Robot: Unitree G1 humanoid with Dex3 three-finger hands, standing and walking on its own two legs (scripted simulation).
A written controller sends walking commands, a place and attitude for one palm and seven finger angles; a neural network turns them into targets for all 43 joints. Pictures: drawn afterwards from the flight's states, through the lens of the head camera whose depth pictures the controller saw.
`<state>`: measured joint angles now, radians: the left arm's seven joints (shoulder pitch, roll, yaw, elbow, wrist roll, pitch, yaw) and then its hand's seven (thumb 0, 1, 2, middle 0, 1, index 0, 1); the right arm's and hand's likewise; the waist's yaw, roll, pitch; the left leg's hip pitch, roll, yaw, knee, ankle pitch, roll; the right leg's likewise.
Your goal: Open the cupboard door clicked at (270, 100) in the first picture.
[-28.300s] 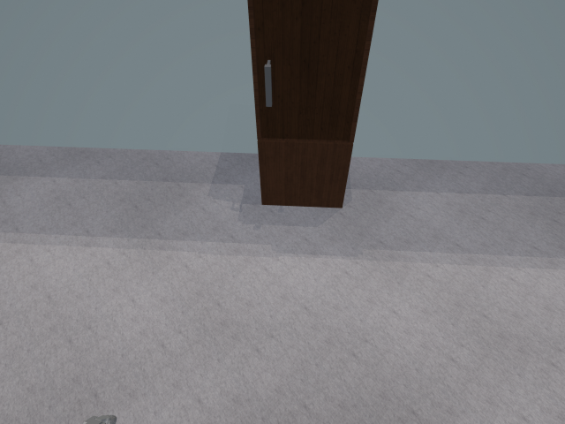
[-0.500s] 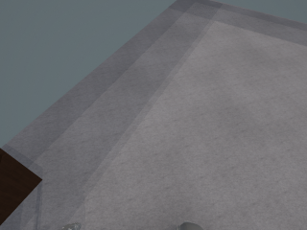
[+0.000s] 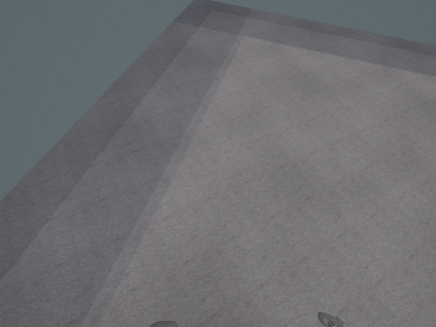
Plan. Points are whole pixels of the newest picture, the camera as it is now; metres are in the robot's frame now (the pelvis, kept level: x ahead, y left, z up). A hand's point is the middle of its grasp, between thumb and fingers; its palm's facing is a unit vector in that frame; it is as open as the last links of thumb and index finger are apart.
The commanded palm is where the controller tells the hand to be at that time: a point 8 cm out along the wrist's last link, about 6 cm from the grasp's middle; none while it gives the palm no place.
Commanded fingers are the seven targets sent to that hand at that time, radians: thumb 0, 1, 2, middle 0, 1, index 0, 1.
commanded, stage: walk to a spot facing it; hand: left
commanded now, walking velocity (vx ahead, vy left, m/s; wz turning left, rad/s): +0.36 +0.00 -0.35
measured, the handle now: out of the picture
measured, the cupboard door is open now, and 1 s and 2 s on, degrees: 43 43 43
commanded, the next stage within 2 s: turn to face it in 0.70 s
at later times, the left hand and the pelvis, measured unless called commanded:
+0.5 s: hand (188, 234) +0.34 +0.09 -0.15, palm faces -0.14 -0.97 -0.21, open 7.3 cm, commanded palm none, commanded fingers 0.00 0.90 0.90 -0.20 -0.30 -0.20 -0.30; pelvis +0.22 -0.08 +0.01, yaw -8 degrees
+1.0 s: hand (194, 196) +0.46 +0.09 -0.17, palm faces -0.02 -0.99 -0.15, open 7.4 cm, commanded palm none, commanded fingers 0.00 0.90 0.90 -0.20 -0.30 -0.20 -0.30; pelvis +0.44 -0.08 +0.01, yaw -5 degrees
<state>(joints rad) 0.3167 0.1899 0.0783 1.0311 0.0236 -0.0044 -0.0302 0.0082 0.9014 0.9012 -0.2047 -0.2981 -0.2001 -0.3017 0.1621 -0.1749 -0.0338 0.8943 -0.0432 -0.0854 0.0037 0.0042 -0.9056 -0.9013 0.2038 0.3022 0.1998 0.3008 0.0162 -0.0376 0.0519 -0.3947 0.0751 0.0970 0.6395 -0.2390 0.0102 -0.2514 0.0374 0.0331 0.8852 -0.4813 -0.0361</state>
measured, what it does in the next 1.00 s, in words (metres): walks ahead: right foot, then left foot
